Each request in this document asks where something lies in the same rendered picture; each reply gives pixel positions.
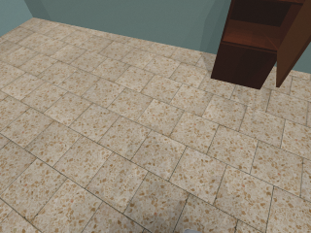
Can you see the cupboard door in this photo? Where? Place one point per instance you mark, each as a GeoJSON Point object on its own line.
{"type": "Point", "coordinates": [294, 44]}

